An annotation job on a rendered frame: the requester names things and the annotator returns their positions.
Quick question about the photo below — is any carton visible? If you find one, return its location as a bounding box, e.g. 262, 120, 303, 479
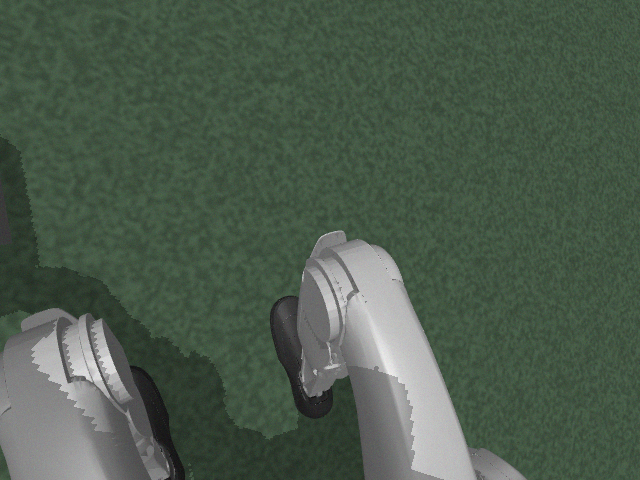
0, 178, 12, 245

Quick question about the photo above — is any right robot hand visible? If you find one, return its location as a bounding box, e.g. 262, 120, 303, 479
467, 446, 528, 480

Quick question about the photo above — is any right robot foot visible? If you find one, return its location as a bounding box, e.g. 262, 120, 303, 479
270, 296, 333, 419

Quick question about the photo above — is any left robot foot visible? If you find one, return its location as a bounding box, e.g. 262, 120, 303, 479
130, 366, 185, 480

